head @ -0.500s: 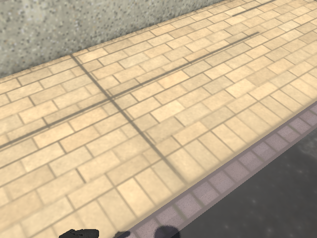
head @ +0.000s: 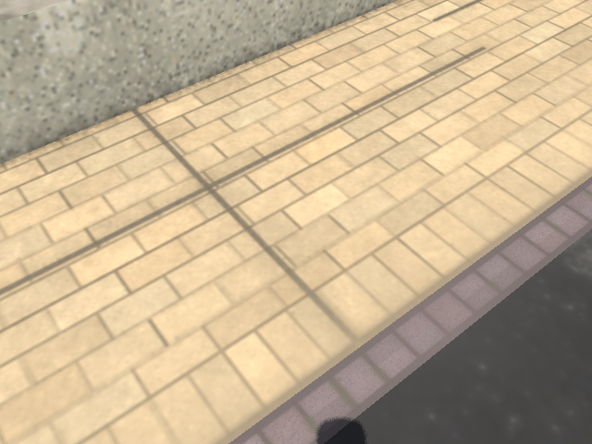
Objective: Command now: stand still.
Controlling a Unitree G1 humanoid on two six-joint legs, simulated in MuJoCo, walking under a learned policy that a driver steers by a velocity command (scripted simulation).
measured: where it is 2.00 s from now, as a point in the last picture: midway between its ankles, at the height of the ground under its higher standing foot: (238, 408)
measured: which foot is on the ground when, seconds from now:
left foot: down 0.00-0.68, up 0.70-1.00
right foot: down 0.00-0.32, up 0.34-0.66, down 0.68-1.00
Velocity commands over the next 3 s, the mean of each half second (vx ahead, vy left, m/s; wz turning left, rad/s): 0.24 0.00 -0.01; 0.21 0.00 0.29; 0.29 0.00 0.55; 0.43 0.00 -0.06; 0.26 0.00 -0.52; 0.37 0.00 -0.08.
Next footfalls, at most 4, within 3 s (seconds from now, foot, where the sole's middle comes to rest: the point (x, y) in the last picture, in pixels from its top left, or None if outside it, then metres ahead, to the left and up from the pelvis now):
0.68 right None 0.29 -0.19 -0.78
1.34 left None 0.30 0.08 -0.78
1.78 right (275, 375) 0.70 0.07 -0.78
2.26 left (187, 336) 0.81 0.30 -0.78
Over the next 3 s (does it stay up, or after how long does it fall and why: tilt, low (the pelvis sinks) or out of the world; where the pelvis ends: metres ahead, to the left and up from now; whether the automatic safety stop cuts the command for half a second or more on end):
stays up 0.96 0.11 0.00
